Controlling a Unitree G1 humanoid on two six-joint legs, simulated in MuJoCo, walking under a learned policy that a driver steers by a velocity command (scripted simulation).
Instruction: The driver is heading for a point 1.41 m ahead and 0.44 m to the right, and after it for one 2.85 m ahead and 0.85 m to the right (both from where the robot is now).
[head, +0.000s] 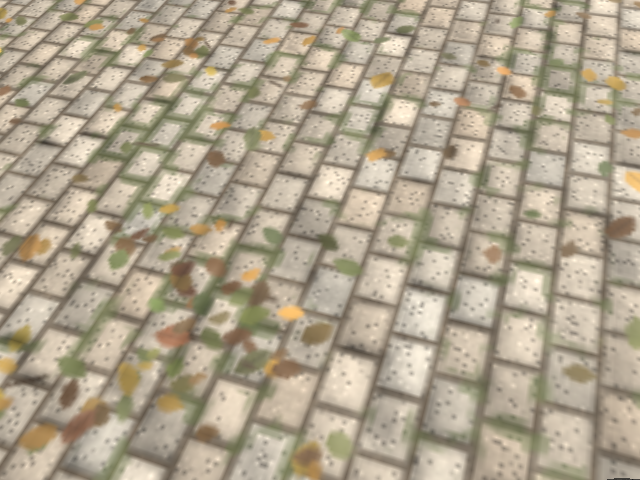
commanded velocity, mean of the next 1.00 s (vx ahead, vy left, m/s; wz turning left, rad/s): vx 0.47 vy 0.00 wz -0.50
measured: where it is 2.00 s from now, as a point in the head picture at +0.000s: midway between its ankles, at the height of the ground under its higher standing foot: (529, 256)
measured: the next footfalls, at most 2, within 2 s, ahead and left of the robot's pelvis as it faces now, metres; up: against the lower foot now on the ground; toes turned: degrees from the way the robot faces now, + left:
left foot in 0.12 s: +0.17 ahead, +0.14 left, +0.00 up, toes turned -9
right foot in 0.62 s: +0.43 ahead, -0.19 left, +0.00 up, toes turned -24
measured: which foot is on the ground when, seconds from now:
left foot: up 0.00-0.10, down 0.12-0.62, up 0.64-1.00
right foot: down 0.00-0.12, up 0.14-0.60, down 0.62-1.00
